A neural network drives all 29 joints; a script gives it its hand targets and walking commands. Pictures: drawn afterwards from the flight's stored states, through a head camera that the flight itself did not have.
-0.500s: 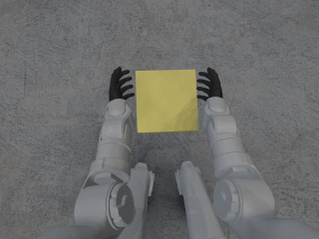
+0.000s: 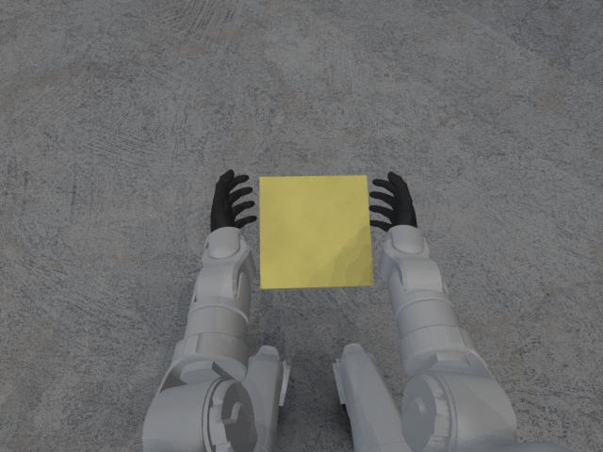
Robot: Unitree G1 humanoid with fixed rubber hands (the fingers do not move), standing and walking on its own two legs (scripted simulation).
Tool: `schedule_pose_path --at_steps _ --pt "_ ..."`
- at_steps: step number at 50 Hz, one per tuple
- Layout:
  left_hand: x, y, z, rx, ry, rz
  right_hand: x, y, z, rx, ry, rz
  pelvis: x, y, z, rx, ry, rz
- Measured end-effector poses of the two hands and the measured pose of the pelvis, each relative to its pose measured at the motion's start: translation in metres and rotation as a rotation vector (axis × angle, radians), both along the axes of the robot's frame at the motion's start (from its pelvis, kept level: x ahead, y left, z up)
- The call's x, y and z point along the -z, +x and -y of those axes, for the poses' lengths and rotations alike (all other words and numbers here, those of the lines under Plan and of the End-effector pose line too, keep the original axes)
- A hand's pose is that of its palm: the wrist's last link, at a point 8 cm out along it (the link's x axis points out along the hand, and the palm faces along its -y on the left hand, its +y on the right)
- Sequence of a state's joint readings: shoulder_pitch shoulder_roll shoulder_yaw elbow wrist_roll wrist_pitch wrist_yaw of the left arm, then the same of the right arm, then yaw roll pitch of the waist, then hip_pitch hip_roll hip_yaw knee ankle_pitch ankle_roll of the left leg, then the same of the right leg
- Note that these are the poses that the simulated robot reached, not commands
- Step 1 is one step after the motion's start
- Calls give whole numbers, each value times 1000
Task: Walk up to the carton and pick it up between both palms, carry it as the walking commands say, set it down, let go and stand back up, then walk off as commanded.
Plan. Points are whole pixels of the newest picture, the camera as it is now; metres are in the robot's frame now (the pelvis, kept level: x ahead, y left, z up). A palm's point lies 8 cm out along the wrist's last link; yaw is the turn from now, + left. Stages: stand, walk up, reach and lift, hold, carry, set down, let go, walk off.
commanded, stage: reach and lift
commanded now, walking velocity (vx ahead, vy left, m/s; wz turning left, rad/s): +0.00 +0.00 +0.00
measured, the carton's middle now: (311, 238) +0.41 +0.00 -0.15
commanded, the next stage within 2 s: none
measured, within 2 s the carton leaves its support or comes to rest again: neither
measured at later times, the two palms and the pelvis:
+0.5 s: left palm (207, 222) +0.37 +0.12 +0.03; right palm (413, 226) +0.37 -0.12 +0.02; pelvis +0.01 +0.00 +0.06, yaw -1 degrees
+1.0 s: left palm (177, 208) +0.36 +0.13 +0.10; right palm (429, 213) +0.35 -0.11 +0.09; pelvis +0.03 +0.00 +0.11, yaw +0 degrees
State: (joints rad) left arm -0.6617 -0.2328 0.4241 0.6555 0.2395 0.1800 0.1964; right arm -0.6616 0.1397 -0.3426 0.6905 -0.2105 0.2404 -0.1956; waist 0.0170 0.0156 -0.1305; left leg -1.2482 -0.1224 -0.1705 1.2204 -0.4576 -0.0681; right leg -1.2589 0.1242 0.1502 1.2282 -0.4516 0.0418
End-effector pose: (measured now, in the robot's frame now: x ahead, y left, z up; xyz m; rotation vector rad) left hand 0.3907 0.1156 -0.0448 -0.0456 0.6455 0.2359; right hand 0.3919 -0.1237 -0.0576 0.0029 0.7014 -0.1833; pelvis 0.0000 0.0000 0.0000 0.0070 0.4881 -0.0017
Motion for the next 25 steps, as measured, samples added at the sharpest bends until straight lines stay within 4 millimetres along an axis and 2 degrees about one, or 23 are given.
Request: schedule_pose_path --at_steps 25 --pt "-75 -19 -6 20 16 -3 -74 -24 -5 -6 -2 -1 -64 10 -3 10 -5 149"
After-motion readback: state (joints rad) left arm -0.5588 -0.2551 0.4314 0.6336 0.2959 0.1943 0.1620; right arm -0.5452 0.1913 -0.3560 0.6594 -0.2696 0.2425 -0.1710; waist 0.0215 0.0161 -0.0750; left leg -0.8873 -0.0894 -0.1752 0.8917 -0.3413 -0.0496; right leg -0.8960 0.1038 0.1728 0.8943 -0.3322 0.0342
